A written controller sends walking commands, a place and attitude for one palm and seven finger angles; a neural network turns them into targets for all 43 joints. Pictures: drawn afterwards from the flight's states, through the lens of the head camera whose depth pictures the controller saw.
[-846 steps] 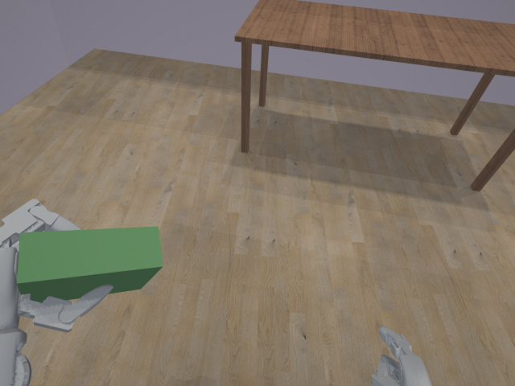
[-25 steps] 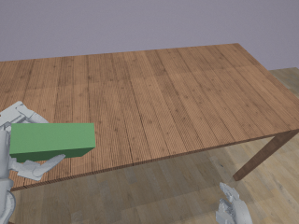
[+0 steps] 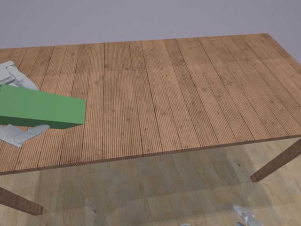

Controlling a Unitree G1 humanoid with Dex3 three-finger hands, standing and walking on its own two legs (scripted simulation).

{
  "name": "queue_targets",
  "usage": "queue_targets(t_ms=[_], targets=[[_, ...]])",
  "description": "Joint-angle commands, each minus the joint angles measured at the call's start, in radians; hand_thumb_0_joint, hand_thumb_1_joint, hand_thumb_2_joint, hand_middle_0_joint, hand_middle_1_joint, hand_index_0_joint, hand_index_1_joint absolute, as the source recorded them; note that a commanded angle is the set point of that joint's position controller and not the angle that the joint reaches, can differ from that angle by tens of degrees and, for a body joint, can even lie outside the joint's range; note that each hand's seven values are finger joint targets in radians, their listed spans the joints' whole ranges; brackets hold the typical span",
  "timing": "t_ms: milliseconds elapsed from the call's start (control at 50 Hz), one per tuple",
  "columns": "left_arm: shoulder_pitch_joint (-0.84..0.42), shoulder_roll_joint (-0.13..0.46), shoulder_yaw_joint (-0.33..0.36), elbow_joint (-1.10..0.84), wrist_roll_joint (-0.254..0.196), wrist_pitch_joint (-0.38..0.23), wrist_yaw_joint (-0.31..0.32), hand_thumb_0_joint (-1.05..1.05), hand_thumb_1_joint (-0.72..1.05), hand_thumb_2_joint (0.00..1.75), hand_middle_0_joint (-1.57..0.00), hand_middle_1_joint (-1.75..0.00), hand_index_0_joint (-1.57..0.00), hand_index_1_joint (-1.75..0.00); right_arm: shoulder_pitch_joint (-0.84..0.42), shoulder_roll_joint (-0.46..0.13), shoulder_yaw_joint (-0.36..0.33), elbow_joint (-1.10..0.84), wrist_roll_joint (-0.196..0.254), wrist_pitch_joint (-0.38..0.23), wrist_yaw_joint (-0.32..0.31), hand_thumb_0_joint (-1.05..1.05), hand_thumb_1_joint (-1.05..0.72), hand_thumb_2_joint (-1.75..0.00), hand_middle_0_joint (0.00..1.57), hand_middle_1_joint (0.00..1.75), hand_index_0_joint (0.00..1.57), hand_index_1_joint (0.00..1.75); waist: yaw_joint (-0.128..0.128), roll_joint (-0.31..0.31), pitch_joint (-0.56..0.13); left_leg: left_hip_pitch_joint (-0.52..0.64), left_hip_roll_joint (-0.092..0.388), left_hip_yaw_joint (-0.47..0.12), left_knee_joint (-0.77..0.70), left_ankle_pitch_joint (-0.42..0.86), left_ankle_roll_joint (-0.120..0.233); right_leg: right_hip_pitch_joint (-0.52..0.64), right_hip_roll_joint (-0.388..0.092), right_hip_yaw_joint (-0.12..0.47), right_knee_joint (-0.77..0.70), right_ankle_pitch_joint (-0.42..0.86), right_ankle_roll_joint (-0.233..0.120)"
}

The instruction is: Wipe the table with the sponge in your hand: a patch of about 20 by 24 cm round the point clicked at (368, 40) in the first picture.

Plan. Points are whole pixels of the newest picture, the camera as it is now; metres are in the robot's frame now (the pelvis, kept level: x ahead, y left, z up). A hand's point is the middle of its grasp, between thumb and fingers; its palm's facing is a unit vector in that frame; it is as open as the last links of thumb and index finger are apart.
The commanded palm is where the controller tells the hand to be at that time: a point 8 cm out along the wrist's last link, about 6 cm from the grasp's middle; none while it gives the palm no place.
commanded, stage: turn the palm down, sponge in hand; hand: left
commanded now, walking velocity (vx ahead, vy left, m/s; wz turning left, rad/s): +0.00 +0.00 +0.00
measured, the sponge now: (52, 113) +0.28 +0.25 +0.18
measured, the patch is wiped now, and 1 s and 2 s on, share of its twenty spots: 0.00 0.00 0.00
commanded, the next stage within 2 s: none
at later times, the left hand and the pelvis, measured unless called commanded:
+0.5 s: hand (40, 132) +0.24 +0.27 +0.15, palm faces +0.16 -0.53 -0.83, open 9.4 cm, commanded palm +0.19 +0.27 +0.20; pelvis +0.00 -0.02 +0.01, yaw -2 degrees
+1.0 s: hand (53, 144) +0.24 +0.25 +0.12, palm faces +0.02 -0.40 -0.92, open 9.4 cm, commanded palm +0.21 +0.27 +0.20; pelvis +0.02 +0.00 +0.02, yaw -3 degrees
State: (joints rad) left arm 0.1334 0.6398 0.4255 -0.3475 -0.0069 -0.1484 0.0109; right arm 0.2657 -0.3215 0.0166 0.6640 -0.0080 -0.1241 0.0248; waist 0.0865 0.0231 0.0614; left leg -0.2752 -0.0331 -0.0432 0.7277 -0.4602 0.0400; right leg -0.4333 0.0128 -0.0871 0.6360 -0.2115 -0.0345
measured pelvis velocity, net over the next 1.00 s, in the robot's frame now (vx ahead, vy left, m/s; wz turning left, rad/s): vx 0.02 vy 0.00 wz -0.06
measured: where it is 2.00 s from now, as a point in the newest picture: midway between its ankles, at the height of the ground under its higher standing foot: outside the picture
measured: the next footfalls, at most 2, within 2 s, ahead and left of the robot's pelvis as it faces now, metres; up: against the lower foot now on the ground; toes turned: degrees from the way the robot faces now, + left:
none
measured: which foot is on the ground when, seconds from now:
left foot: down 0.00-1.00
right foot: down 0.00-1.00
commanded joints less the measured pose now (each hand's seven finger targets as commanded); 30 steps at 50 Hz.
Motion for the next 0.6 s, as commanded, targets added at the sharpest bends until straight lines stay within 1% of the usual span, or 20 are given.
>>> queue_targets(t_ms=[0,20,40,60,80,100,140,160,180,220,240,260,280,300,360,420,460,520,560,580], targets=[[0.193,-0.073,-0.175,-0.1,-0.052,0.191,-0.155,0.0,0.1,1.3,-1.2,-1.6,-1.2,-1.6,-0.141,-0.11,-0.059,-0.222,0.063,-0.037,-0.005,0.0,-0.9,-0.9,0.2,0.3,0.2,0.3,-0.02,-0.083,-0.171,-0.138,0.072,0.006,-0.216,0.449,-0.025,0.241,-0.037,0.01,-0.07,0.143,0.017],[0.216,-0.063,-0.198,-0.119,0.001,0.245,-0.165,0.0,0.1,1.3,-1.2,-1.6,-1.2,-1.6,-0.156,-0.102,-0.052,-0.241,0.078,-0.007,-0.008,0.0,-0.9,-0.9,0.2,0.3,0.2,0.3,-0.035,-0.158,-0.166,-0.14,0.07,0.011,-0.254,0.422,-0.014,0.244,-0.014,0.003,-0.065,0.12,0.029],[0.21,-0.033,-0.21,-0.151,0.072,0.289,-0.164,0.0,0.1,1.3,-1.2,-1.6,-1.2,-1.6,-0.198,-0.09,-0.046,-0.268,0.077,0.025,-0.013,0.0,-0.9,-0.9,0.2,0.3,0.2,0.3,-0.033,-0.168,-0.115,-0.174,0.073,0.006,-0.286,0.37,-0.006,0.233,-0.01,0.003,-0.063,0.068,0.033],[0.195,-0.017,-0.2,-0.225,0.134,0.299,-0.142,0.0,0.1,1.3,-1.2,-1.6,-1.2,-1.6,-0.265,-0.065,-0.023,-0.293,0.094,0.041,-0.002,0.0,-0.9,-0.9,0.2,0.3,0.2,0.3,-0.031,-0.121,-0.065,-0.177,0.084,0.023,-0.308,0.328,0.004,0.233,-0.003,0.028,-0.055,0.023,0.025],[0.152,0.046,-0.16,-0.313,0.184,0.268,-0.119,0.0,0.1,1.3,-1.2,-1.6,-1.2,-1.6,-0.21,-0.07,-0.031,-0.299,0.062,0.054,-0.008,0.0,-0.9,-0.9,0.2,0.3,0.2,0.3,-0.028,-0.085,-0.118,-0.157,0.069,0.016,-0.314,0.355,-0.003,0.239,0.003,0.019,-0.065,0.019,0.025],[0.156,0.098,-0.094,-0.33,0.206,0.228,-0.084,0.0,0.1,1.3,-1.2,-1.6,-1.2,-1.6,-0.217,-0.06,-0.032,-0.303,0.042,0.062,-0.018,0.0,-0.9,-0.9,0.2,0.3,0.2,0.3,-0.027,-0.105,-0.112,-0.156,0.068,0.01,-0.31,0.339,0.0,0.222,0.011,0.021,-0.081,-0.003,0.028],[0.111,0.219,0.067,-0.464,0.203,0.126,-0.008,0.0,0.1,1.3,-1.2,-1.6,-1.2,-1.6,-0.204,-0.05,-0.035,-0.323,0.013,0.071,-0.036,0.0,-0.9,-0.9,0.2,0.3,0.2,0.3,-0.008,-0.086,-0.22,-0.145,0.066,0.004,-0.307,0.322,0.001,0.26,0.017,0.044,-0.085,-0.037,0.029],[0.067,0.307,0.153,-0.555,0.198,0.087,0.042,0.0,0.1,1.3,-1.2,-1.6,-1.2,-1.6,-0.224,-0.044,-0.018,-0.331,0.02,0.063,-0.041,0.0,-0.9,-0.9,0.2,0.3,0.2,0.3,0.015,0.019,-0.214,-0.141,0.08,0.008,-0.331,0.266,-0.011,0.271,0.035,0.081,-0.079,-0.073,0.017],[0.077,0.205,0.117,-0.545,0.185,0.049,0.081,0.0,0.1,1.3,-1.2,-1.6,-1.2,-1.6,-0.2,-0.005,-0.026,-0.321,0.002,0.055,-0.048,0.0,-0.9,-0.9,0.2,0.3,0.2,0.3,0.024,0.072,-0.264,-0.131,0.076,0.01,-0.327,0.3,-0.029,0.278,0.022,0.075,-0.069,-0.07,0.007],[0.104,0.156,0.115,-0.458,0.183,0.001,0.145,0.0,0.1,1.3,-1.2,-1.6,-1.2,-1.6,-0.143,-0.013,-0.039,-0.257,0.008,0.056,-0.048,0.0,-0.9,-0.9,0.2,0.3,0.2,0.3,0.005,0.2,-0.2,-0.112,0.079,0.009,-0.315,0.304,-0.062,0.221,0.035,0.101,-0.082,-0.034,-0.015],[0.081,0.158,0.109,-0.407,0.201,-0.002,0.169,0.0,0.1,1.3,-1.2,-1.6,-1.2,-1.6,-0.132,-0.018,-0.043,-0.235,0.006,0.06,-0.046,0.0,-0.9,-0.9,0.2,0.3,0.2,0.3,-0.01,0.246,-0.175,-0.114,0.071,0.016,-0.297,0.317,-0.062,0.207,0.03,0.118,-0.096,-0.02,-0.022],[0.032,0.205,0.131,-0.373,0.235,0.02,0.189,0.0,0.1,1.3,-1.2,-1.6,-1.2,-1.6,-0.152,-0.024,-0.029,-0.236,0.009,0.068,-0.04,0.0,-0.9,-0.9,0.2,0.3,0.2,0.3,-0.025,0.25,-0.128,-0.126,0.064,0.02,-0.296,0.271,-0.044,0.175,0.025,0.162,-0.122,-0.065,-0.03],[0.015,0.159,0.087,-0.264,0.247,0.053,0.188,0.0,0.1,1.3,-1.2,-1.6,-1.2,-1.6,-0.146,-0.029,-0.042,-0.216,0.003,0.079,-0.038,0.0,-0.9,-0.9,0.2,0.3,0.2,0.3,-0.04,0.197,-0.15,-0.149,0.058,0.037,-0.262,0.282,-0.037,0.197,-0.005,0.15,-0.145,-0.069,-0.019],[0.035,0.158,0.063,-0.187,0.254,0.095,0.17,0.0,0.1,1.3,-1.2,-1.6,-1.2,-1.6,-0.145,-0.042,-0.048,-0.213,0.006,0.092,-0.041,0.0,-0.9,-0.9,0.2,0.3,0.2,0.3,-0.049,0.119,-0.133,-0.154,0.058,0.043,-0.249,0.275,-0.032,0.208,-0.022,0.162,-0.172,-0.077,-0.01],[0.082,0.158,-0.017,-0.06,0.236,0.257,0.053,0.0,0.1,1.3,-1.2,-1.6,-1.2,-1.6,-0.217,-0.062,-0.035,-0.239,0.042,0.121,-0.057,0.0,-0.9,-0.9,0.2,0.3,0.2,0.3,-0.058,0.021,-0.132,-0.158,0.056,0.068,-0.246,0.234,-0.02,0.296,-0.056,0.198,-0.24,-0.16,0.016],[0.078,0.157,-0.097,-0.121,0.221,0.331,-0.077,0.0,0.1,1.3,-1.2,-1.6,-1.2,-1.6,-0.249,-0.074,-0.038,-0.271,0.06,0.138,-0.078,0.0,-0.9,-0.9,0.2,0.3,0.2,0.3,-0.047,-0.076,-0.207,-0.157,0.054,0.073,-0.219,0.24,-0.006,0.395,-0.092,0.229,-0.264,-0.203,0.04],[0.093,0.134,-0.112,-0.215,0.234,0.286,-0.12,0.0,0.1,1.3,-1.2,-1.6,-1.2,-1.6,-0.315,-0.046,-0.022,-0.302,0.071,0.124,-0.075,0.0,-0.9,-0.9,0.2,0.3,0.2,0.3,-0.036,-0.081,-0.215,-0.143,0.05,0.06,-0.201,0.243,-0.002,0.384,-0.09,0.255,-0.257,-0.222,0.041],[0.157,0.213,-0.01,-0.327,0.255,0.135,-0.083,0.0,0.1,1.3,-1.2,-1.6,-1.2,-1.6,-0.246,-0.056,-0.055,-0.288,0.036,0.121,-0.085,0.0,-0.9,-0.9,0.2,0.3,0.2,0.3,-0.014,-0.112,-0.29,-0.147,0.04,0.031,-0.181,0.276,0.001,0.397,-0.095,0.249,-0.221,-0.153,0.052],[0.185,0.324,0.113,-0.45,0.287,0.064,0.017,0.0,0.1,1.3,-1.2,-1.6,-1.2,-1.6,-0.261,-0.055,-0.058,-0.312,0.037,0.107,-0.093,0.0,-0.9,-0.9,0.2,0.3,0.2,0.3,0.015,0.012,-0.32,-0.104,0.045,0.03,-0.176,0.299,-0.014,0.377,-0.069,0.282,-0.2,-0.156,0.024],[0.207,0.287,0.113,-0.458,0.312,0.042,0.071,0.0,0.1,1.3,-1.2,-1.6,-1.2,-1.6,-0.217,-0.033,-0.064,-0.308,0.016,0.109,-0.094,0.0,-0.9,-0.9,0.2,0.3,0.2,0.3,0.026,0.06,-0.367,-0.123,0.046,0.034,-0.169,0.337,-0.021,0.403,-0.086,0.253,-0.171,-0.118,0.013]])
